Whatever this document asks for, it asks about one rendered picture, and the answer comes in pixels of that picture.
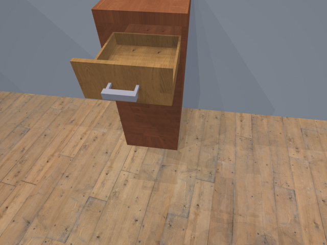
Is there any handle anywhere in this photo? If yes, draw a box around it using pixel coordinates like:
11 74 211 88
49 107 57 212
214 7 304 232
101 83 139 102

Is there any drawer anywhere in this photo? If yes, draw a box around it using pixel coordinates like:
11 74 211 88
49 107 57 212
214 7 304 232
70 32 181 106

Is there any cabinet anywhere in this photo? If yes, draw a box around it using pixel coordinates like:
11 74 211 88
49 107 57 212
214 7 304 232
91 0 191 150

